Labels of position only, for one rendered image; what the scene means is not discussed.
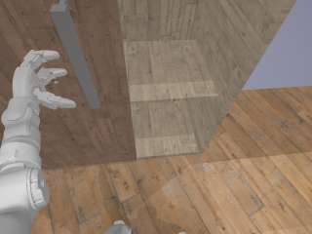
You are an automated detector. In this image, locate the wardrobe door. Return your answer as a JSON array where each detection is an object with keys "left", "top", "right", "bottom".
[{"left": 0, "top": 0, "right": 137, "bottom": 170}]

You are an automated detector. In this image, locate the robot left forearm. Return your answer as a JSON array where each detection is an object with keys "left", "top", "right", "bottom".
[{"left": 0, "top": 97, "right": 42, "bottom": 175}]

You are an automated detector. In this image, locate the left robot upper arm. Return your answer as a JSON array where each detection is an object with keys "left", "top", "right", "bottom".
[{"left": 0, "top": 167, "right": 50, "bottom": 234}]

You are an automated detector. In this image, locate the left robot shin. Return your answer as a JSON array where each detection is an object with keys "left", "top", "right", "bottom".
[{"left": 113, "top": 220, "right": 126, "bottom": 225}]

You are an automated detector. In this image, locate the robot left hand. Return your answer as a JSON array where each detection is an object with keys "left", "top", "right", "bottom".
[{"left": 12, "top": 50, "right": 76, "bottom": 110}]

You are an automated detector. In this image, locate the handle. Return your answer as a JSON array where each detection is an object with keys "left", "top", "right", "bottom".
[{"left": 50, "top": 0, "right": 99, "bottom": 109}]

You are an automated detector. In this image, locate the left robot thigh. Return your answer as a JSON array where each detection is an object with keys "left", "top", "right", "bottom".
[{"left": 104, "top": 223, "right": 132, "bottom": 234}]

